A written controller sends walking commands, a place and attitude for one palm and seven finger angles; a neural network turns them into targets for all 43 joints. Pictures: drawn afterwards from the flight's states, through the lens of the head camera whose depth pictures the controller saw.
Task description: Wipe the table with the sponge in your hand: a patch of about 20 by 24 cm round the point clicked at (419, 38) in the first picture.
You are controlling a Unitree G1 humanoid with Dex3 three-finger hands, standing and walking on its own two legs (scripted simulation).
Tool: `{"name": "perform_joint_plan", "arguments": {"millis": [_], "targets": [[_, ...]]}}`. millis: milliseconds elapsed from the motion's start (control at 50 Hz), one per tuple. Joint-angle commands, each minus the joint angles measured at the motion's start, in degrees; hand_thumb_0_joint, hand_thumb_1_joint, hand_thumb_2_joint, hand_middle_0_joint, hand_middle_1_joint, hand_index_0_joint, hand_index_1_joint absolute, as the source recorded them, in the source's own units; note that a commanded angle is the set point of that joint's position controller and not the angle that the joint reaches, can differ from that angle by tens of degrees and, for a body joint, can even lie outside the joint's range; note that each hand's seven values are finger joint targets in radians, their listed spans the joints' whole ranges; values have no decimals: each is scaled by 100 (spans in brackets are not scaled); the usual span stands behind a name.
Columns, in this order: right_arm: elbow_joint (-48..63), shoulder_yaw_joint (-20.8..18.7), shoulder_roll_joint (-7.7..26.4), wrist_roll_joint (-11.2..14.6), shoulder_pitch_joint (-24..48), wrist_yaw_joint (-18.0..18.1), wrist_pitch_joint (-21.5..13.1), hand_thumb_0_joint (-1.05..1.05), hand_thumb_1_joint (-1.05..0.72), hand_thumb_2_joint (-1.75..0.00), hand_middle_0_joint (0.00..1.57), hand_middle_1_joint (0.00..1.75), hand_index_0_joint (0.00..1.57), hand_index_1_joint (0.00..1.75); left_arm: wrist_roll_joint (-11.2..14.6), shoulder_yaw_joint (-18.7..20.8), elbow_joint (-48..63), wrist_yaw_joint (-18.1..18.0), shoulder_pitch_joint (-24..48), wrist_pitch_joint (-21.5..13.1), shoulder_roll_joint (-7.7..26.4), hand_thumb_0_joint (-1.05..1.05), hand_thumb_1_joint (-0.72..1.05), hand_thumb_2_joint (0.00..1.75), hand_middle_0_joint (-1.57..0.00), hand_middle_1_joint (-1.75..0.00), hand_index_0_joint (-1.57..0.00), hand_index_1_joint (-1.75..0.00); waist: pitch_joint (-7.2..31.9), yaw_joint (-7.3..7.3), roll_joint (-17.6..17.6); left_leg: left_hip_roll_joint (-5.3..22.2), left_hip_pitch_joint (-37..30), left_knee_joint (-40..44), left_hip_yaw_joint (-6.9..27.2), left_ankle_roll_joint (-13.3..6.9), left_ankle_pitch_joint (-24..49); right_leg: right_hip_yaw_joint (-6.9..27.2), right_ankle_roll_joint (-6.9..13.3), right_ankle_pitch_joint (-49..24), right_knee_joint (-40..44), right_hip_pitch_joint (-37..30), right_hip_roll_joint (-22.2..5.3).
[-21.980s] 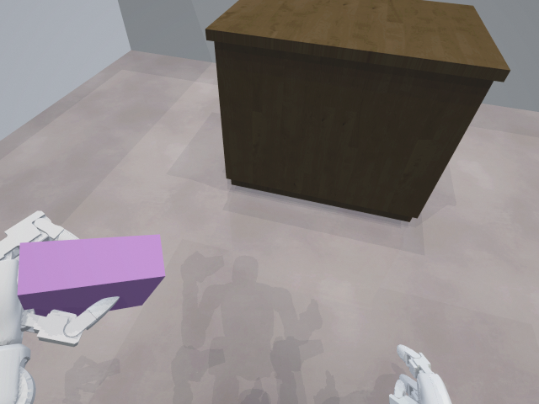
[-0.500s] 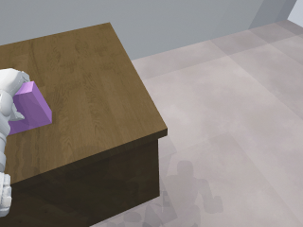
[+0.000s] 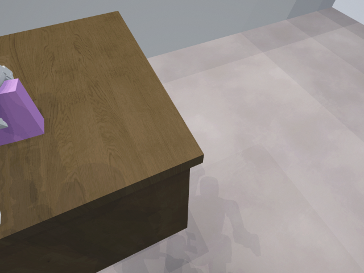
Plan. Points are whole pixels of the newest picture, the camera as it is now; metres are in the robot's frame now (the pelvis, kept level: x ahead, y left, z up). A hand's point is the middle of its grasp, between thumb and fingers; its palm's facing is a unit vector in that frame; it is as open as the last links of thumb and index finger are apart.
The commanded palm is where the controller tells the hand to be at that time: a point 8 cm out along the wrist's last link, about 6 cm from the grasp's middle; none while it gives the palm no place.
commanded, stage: wipe forward along the first lane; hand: left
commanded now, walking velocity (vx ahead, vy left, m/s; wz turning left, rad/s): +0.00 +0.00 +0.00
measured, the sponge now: (2, 122) +0.40 +0.41 +0.10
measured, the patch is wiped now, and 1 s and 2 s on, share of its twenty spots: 0.40 0.40 0.60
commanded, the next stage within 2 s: slide across to the middle lane in 0.06 s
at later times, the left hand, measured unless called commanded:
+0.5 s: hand (7, 90) +0.45 +0.38 +0.15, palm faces -0.11 +0.05 -0.99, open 9.0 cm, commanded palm +0.44 +0.37 +0.19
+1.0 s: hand (36, 85) +0.46 +0.33 +0.15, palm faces -0.12 +0.05 -0.99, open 9.0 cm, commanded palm +0.46 +0.33 +0.20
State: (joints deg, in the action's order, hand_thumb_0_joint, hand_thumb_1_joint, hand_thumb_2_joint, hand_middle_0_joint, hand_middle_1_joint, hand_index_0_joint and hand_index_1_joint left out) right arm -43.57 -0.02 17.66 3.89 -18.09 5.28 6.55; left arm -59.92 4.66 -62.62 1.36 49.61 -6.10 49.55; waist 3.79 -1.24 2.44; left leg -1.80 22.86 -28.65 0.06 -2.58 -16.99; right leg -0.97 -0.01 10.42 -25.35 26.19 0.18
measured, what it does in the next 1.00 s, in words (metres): stands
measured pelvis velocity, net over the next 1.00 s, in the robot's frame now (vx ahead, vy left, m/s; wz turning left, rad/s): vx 0.02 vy -0.01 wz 0.02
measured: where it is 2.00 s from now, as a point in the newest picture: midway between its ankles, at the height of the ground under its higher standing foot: outside the picture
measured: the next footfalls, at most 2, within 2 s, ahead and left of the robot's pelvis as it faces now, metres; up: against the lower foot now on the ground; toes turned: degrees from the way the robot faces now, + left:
none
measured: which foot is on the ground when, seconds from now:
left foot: down 0.00-1.00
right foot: down 0.00-1.00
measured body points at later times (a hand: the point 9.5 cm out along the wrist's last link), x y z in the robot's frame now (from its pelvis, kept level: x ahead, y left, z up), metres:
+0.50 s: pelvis +0.02 +0.01 +0.00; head +0.09 +0.00 +0.45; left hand +0.45 +0.38 +0.20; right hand +0.08 -0.27 -0.14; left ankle -0.04 +0.09 -0.74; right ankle +0.01 -0.13 -0.74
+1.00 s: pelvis +0.02 -0.01 +0.01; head +0.07 -0.02 +0.45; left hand +0.46 +0.32 +0.20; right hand +0.11 -0.27 -0.13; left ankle -0.04 +0.09 -0.74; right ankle +0.01 -0.13 -0.74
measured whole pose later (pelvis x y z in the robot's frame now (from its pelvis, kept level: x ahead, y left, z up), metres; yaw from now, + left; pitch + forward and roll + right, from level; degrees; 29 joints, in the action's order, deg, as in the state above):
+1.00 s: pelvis +0.02 -0.01 +0.01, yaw +1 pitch +9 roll -1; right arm -44.2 1.1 16.6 2.9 -13.0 4.4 6.5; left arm -59.6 -3.8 -60.7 0.9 54.4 4.0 38.5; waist 2.5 -1.4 3.3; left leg -2.0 15.1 -21.4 1.4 -2.1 -15.0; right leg -2.1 0.3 10.0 -20.1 18.9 -0.1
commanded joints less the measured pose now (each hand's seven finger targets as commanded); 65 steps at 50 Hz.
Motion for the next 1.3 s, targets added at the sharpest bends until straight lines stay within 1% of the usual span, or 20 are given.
{"name": "perform_joint_plan", "arguments": {"millis": [0,80,140,220,260,320,360,460,600,700,780,840,960,1000,1060,1100,1140,1180,1260,1280], "targets": [[382,-352,1015,-21,-382,40,-135,0,-90,-90,20,30,20,30,-224,52,393,-154,1694,117,1413,0,10,130,-120,-160,-120,-160,1345,-107,-129,-26,-76,414,56,168,1608,24,386,-944,135,-1247,231],[401,-350,984,-34,-461,9,-75,0,-90,-90,20,30,20,30,-254,-211,283,-98,1584,168,1113,0,10,130,-120,-160,-120,-160,1407,-122,-54,-12,-221,297,63,213,1975,-14,396,-1102,66,-1175,259],[405,-357,1007,-56,-530,20,-19,0,-90,-90,20,30,20,30,-235,20,263,-51,1585,128,1385,0,10,130,-120,-160,-120,-160,1541,-77,-112,-7,-240,244,55,211,2203,-4,390,-1304,37,-1298,262],[411,-408,943,-64,-573,8,-15,0,-90,-90,20,30,20,30,-124,-73,713,-24,1791,-16,1127,0,10,130,-120,-160,-120,-160,1840,-85,93,85,-741,207,147,286,2984,-33,387,-1453,25,-1262,262],[413,-411,911,-51,-523,-9,-16,0,-90,-90,20,30,20,30,-29,-342,846,-26,1827,0,733,0,10,130,-120,-160,-120,-160,1650,-149,115,117,-882,194,182,309,3006,-72,376,-1280,61,-1051,274],[369,-440,892,-61,-493,-21,-47,0,-90,-90,20,30,20,30,89,-315,1281,-59,2115,-22,685,0,10,130,-120,-160,-120,-160,1858,-148,349,151,-1247,175,229,349,3518,-47,378,-1419,78,-1079,266],[331,-423,869,-63,-468,-35,-53,0,-90,-90,20,30,20,30,180,-433,1150,-66,2084,74,486,0,10,130,-120,-160,-120,-160,1651,-171,212,122,-1175,211,224,327,3361,-77,378,-1397,126,-1113,261],[317,-371,868,-84,-298,-78,-39,0,-90,-90,20,30,20,30,108,-205,1411,-100,2278,307,781,0,10,130,-120,-160,-120,-160,1851,-22,322,85,-1195,348,196,355,3619,-74,404,-1656,160,-1563,228],[421,-319,815,-100,-18,-116,-30,0,-90,-90,20,30,20,30,91,-207,1772,-80,2361,538,668,0,10,130,-120,-160,-120,-160,2042,83,335,88,-1347,463,170,376,4160,-84,399,-2016,232,-1986,188],[437,-282,798,-121,142,-124,-42,0,-90,-90,20,30,20,30,52,-265,1845,-164,2496,740,546,0,10,130,-120,-160,-120,-160,2065,104,308,74,-1362,551,109,360,4080,-71,398,-2098,264,-2114,166],[407,-246,767,-115,224,-113,-55,0,-90,-90,20,30,20,30,75,-435,1613,-250,2491,912,305,0,10,130,-120,-160,-120,-160,1909,3,-90,16,-1182,619,12,251,3393,-67,341,-2052,284,-2226,146],[319,-215,811,-120,194,-58,-81,0,-90,-90,20,30,20,30,7,-345,1331,-290,2816,988,577,0,10,130,-120,-160,-120,-160,1832,-89,-156,-26,-1000,724,1,221,2914,-47,351,-1960,330,-2276,132],[274,-180,799,-105,130,-7,-157,0,-90,-90,20,30,20,30,-84,-610,1059,-232,3198,1020,497,0,10,130,-120,-160,-120,-160,1684,-242,82,-56,-926,811,-9,167,2348,3,343,-1631,443,-2133,114],[293,-188,852,-121,121,32,-151,0,-90,-90,20,30,20,30,-131,-326,1050,-191,3193,963,918,0,10,130,-120,-160,-120,-160,1887,-148,134,-80,-845,852,-28,169,2366,77,363,-1766,476,-2374,97],[315,-180,806,-110,24,31,-177,0,-90,-90,20,30,20,30,-105,-532,928,-148,3118,890,689,0,10,130,-120,-160,-120,-160,1855,-216,18,-63,-822,808,-50,123,2354,47,324,-1832,424,-2376,96],[317,-212,848,-117,-4,40,-168,0,-90,-90,20,30,20,30,-127,-345,1010,-118,3147,815,924,0,10,130,-120,-160,-120,-160,2044,-143,153,-62,-855,837,-38,173,2525,71,351,-1936,448,-2470,100],[332,-235,817,-125,-83,24,-174,0,-90,-90,20,30,20,30,-106,-291,999,-140,2901,760,895,0,10,130,-120,-160,-120,-160,2106,-88,181,-42,-906,761,-65,151,2748,56,345,-2106,367,-2510,111],[397,-252,789,-120,-45,-8,-173,0,-90,-90,20,30,20,30,-26,-434,1085,-136,2496,717,537,0,10,130,-120,-160,-120,-160,2092,-27,120,-24,-956,737,-108,144,2883,55,328,-2220,344,-2551,112],[472,-302,811,-119,71,-77,-148,0,-90,-90,20,30,20,30,138,-23,1472,-214,1765,688,690,0,10,130,-120,-160,-120,-160,2229,190,-53,-9,-921,692,-139,131,3205,62,316,-2596,214,-2821,103],[514,-299,785,-107,138,-104,-150,0,-90,-90,20,30,20,30,171,-178,1595,-235,1601,733,442,0,10,130,-120,-160,-120,-160,2155,211,-36,-16,-947,682,-152,116,3297,71,313,-2648,201,-2797,103]]}}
